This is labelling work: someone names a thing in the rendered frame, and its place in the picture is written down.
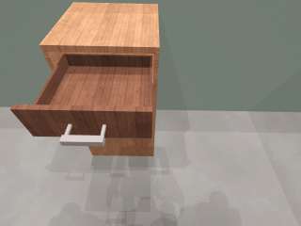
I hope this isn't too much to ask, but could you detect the handle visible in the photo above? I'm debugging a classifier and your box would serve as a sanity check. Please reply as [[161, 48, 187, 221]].
[[59, 123, 106, 147]]

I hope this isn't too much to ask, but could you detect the drawer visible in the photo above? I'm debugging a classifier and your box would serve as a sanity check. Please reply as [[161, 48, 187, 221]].
[[10, 54, 152, 138]]

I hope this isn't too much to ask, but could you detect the cabinet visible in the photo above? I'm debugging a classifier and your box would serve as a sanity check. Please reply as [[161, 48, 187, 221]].
[[40, 2, 160, 156]]

